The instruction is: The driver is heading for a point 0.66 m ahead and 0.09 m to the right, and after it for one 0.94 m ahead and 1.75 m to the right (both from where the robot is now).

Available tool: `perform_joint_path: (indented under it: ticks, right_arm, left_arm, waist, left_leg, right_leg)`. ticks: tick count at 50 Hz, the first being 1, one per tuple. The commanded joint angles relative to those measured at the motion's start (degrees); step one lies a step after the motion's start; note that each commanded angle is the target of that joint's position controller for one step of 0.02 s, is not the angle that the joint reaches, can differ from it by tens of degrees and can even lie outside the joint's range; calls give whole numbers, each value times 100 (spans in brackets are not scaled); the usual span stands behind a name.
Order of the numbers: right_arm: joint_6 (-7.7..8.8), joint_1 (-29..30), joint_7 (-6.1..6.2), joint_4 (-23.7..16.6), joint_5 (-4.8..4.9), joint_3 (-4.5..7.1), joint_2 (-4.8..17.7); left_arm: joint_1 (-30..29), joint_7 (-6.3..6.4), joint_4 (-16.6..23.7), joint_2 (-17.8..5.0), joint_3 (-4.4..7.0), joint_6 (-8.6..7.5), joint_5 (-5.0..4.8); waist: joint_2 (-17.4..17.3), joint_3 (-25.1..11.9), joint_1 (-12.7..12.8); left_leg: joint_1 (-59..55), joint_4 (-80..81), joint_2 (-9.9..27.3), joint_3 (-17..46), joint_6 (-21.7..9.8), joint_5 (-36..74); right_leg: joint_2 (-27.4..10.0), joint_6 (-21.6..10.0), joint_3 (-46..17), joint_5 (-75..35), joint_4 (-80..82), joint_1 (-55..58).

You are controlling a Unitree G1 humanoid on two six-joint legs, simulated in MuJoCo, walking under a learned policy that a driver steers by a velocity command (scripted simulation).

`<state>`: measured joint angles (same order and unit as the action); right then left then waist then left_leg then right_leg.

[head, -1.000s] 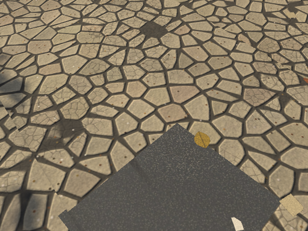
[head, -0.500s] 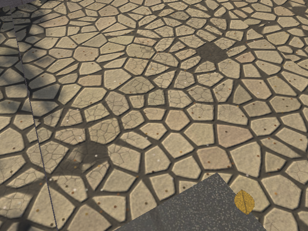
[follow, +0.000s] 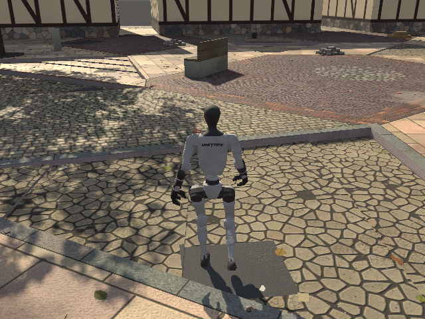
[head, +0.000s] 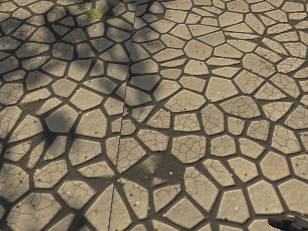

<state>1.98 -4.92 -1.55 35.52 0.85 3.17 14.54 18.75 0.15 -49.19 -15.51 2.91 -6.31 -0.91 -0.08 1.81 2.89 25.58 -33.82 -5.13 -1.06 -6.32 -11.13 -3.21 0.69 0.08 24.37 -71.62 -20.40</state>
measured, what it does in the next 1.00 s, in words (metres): walks ahead: right foot, then left foot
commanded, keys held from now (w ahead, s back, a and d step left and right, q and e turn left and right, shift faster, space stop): w+q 0.14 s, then w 0.54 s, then w+e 0.32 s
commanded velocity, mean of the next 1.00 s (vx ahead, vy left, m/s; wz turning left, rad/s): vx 0.50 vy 0.00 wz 0.13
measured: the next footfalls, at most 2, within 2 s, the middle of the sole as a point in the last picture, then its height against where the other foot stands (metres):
right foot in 0.36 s outside the picture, level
left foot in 0.90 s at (132, 193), level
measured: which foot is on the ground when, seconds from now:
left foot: down 0.00-0.38, up 0.40-0.88, down 0.90-1.00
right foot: up 0.00-0.34, down 0.36-0.90, up 0.92-1.00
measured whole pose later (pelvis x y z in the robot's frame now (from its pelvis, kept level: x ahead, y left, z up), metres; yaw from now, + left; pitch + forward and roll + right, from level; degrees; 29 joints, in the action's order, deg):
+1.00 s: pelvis +0.52 +0.04 +0.01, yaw +4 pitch +2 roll +0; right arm 5.9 -6.0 -0.9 40.4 -0.3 3.0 13.5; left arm 21.7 0.4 -47.4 -16.3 3.6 -3.2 -1.9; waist 2.1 0.7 2.4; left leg 21.2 -28.6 -0.3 -2.1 -1.5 -10.1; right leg -0.2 -1.0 -4.0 24.8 -63.7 -21.5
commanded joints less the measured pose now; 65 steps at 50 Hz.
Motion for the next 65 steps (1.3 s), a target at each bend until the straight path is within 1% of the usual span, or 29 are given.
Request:
perform_joint_path:
  ticks: [1, 4, 9, 11, 15, 17, 18, 19, 20, 21, 22, 23, 24, 26, 28, 34, 40, 42, 44, 45, 46, 47, 48, 49, 51, 53, 56, 61, 65]
  right_arm:
    - [89, -509, 65, -207, 20, 270, 735]
    - [166, -400, 93, -154, -8, 281, 745]
    - [106, -1020, 261, 183, 54, 331, 848]
    - [108, -1302, 270, 320, 67, 325, 853]
    - [143, -1591, 242, 490, 64, 326, 875]
    - [134, -1511, 237, 495, 49, 327, 877]
    - [142, -1463, 222, 461, 33, 277, 740]
    - [165, -1427, 205, 335, -46, 173, 510]
    - [235, -2307, 208, 403, 124, 81, 236]
    - [266, -2243, 216, 498, 147, 129, 617]
    - [267, -1563, 216, 388, 147, 207, 909]
    - [266, -1124, 225, 278, 53, 180, 828]
    - [277, -901, 221, 207, -45, 185, 741]
    - [249, -1045, 205, 238, -47, 195, 594]
    - [217, -1087, 205, 284, -43, 162, 435]
    - [266, -5, 160, 97, -47, 44, 211]
    - [419, 867, -11, -152, 19, 66, 344]
    - [481, 652, -27, -114, 23, 139, 523]
    - [510, -542, 56, 208, -55, 328, 890]
    - [500, -1640, 134, 336, -155, 443, 1340]
    - [430, -1898, 101, 494, -194, 482, 1602]
    - [401, -1851, 98, 485, -130, 373, 1062]
    - [395, -1507, 112, 458, -83, 275, 779]
    - [389, -1113, 104, 450, -112, 206, 624]
    - [413, -662, 89, 505, -169, 144, 418]
    - [478, -566, 97, 600, -161, 185, 481]
    - [515, -660, 157, 783, -170, 259, 677]
    - [432, -863, 247, 963, -110, 316, 924]
    - [321, -1169, 243, 1131, 6, 387, 1142]
  left_arm:
    - [-326, 59, 728, -822, 237, -173, 102]
    - [-242, 56, 850, -609, 244, 32, 184]
    - [-1481, 22, 1190, -191, 66, 8, 175]
    - [-1783, -60, 1253, -237, 56, -32, 100]
    - [-2026, -155, 1452, -574, 157, -112, 53]
    - [-1636, -153, 1407, -648, 215, -155, 57]
    - [-1092, -126, 1286, -796, 301, -178, 104]
    - [-179, -92, 1196, -1100, 381, -192, 182]
    - [529, -138, 902, -1493, 516, -139, 200]
    - [671, -179, 863, -983, 396, -111, 34]
    - [318, -157, 927, -690, 300, -80, 13]
    - [-90, -145, 1012, -626, 248, -24, 82]
    - [-309, -160, 1001, -539, 213, -6, 112]
    - [-452, -178, 984, -397, 158, -31, 132]
    - [-355, -174, 861, -453, 170, -56, 70]
    - [5, -75, 584, -782, 255, 44, 0]
    - [521, -24, 335, -877, 277, 209, -83]
    - [444, 14, 328, -991, 322, 260, -91]
    - [305, 28, 383, -819, 261, 266, -54]
    - [152, 35, 600, -435, 122, 243, 89]
    - [952, 35, 700, 2, -9, 154, -44]
    - [783, 44, 567, -580, 128, 137, -169]
    - [317, 41, 683, -811, 203, 153, -178]
    - [92, 52, 713, -760, 217, 193, -121]
    - [19, 30, 770, -596, 252, 307, -65]
    - [51, 10, 825, -386, 233, 430, -77]
    - [-241, 7, 1008, -326, 232, 511, -29]
    - [-1073, -166, 1301, -214, 157, 464, -20]
    - [-1698, -290, 1640, -253, 133, 474, -33]
  waist:
    - [130, -651, -220]
    - [-68, -504, 51]
    - [-364, -340, -440]
    - [-457, -378, -634]
    - [-607, -264, -670]
    - [-741, -308, -405]
    - [-633, -630, -131]
    - [-84, -1435, 245]
    - [1714, -2229, 81]
    - [1435, -1999, 204]
    - [790, -1124, 290]
    - [287, -692, 141]
    - [165, -316, 4]
    - [452, -330, -238]
    - [551, -355, -289]
    - [448, -182, 13]
    - [472, 69, 213]
    - [579, -32, -16]
    - [476, -792, -637]
    - [-217, -1716, -1092]
    - [-1768, -2329, -736]
    - [-1216, -1967, -899]
    - [-894, -1217, -876]
    - [-564, -845, -696]
    - [-670, -350, -382]
    - [-625, -211, -243]
    - [-407, -54, -237]
    - [-306, 132, -523]
    - [-285, 359, -708]
  left_leg:
    - [-2312, 1748, 1562, 2299, -1143, 1424]
    - [-1092, 2010, 1269, 1883, -1174, 1942]
    - [-777, 1818, 840, 1364, -799, 1507]
    - [-915, 1778, 989, 1535, -727, 1029]
    - [-1704, 1327, 1447, 2141, -622, 793]
    - [-1916, 951, 1425, 2213, -482, 1382]
    - [-1844, 268, 1120, 2006, -340, 2044]
    - [-1172, -1275, 774, 1576, -124, 1419]
    - [953, -3312, -82, 942, 346, -1069]
    - [1844, -4089, 96, 1277, 376, -2086]
    - [2169, -4321, 350, 1244, 364, -1596]
    - [2007, -4121, 631, 944, 370, -1123]
    - [1891, -3723, 808, 823, 389, -830]
    - [1341, -3221, 1020, 715, 425, -554]
    - [1290, -2852, 1062, 562, 504, -447]
    - [1165, -725, 1030, 339, 639, 1089]
    - [666, 394, 701, 318, 601, 1082]
    - [112, 695, 619, 316, 502, 786]
    - [-1832, 872, 721, 334, 203, 880]
    - [-3556, 641, 1890, 1454, -192, 1132]
    - [-4930, 1092, 3050, 3679, -1022, 288]
    - [-4552, 1405, 2912, 3893, -978, -690]
    - [-3855, 1548, 2699, 3025, -741, -694]
    - [-3128, 1735, 2446, 2437, -593, -345]
    - [-2141, 2149, 2106, 1594, -461, 207]
    - [-1730, 2413, 2076, 1087, -479, 670]
    - [-1731, 2555, 2111, 514, -522, 1234]
    - [-1961, 2564, 1997, -378, -312, 1350]
    - [-2575, 2403, 2208, -638, -193, 1371]
  right_leg:
    - [-417, 67, -453, -595, 165, -2322]
    - [-387, 274, -312, -946, 754, -1583]
    - [34, 308, -167, -2717, 3178, -1177]
    - [142, 257, -201, -3232, 3646, -910]
    - [161, -88, -343, -2447, 4148, -935]
    - [265, -330, -181, -2059, 4454, -396]
    - [241, -524, -177, -2151, 4579, 455]
    - [-608, -907, -1028, -2526, 4425, 1939]
    - [-1743, -1923, -3479, -1321, 4816, 4012]
    - [-1946, -1898, -4480, 3, 5345, 4060]
    - [-1734, -1632, -3733, 99, 5463, 3381]
    - [-1489, -1470, -3020, -484, 5547, 2608]
    - [-1267, -1452, -2583, -1169, 5694, 1995]
    - [-917, -1330, -1962, -2015, 5900, 1496]
    - [-848, -1398, -1589, -2587, 6035, 1379]
    - [-675, -1241, -798, -2966, 6261, 1390]
    - [-889, -1204, -1203, -2619, 5838, 1669]
    - [-963, -1088, -1392, -2766, 5532, 1738]
    - [-489, -795, -1083, -3479, 4217, 1259]
    - [-23, -522, -719, -2038, 2407, 95]
    - [577, -245, -453, 960, 738, -1833]
    - [279, -194, -854, 875, -6, -2425]
    - [73, -197, -780, 339, -129, -2619]
    - [-124, -163, -676, -114, -17, -2400]
    - [-352, -120, -677, -612, 335, -1983]
    - [-397, -63, -630, -840, 474, -1801]
    - [-411, 30, -695, -1462, 993, -2082]
    - [-335, -66, -300, -2700, 2530, -1884]
    - [-287, -270, -19, -2308, 3199, -1944]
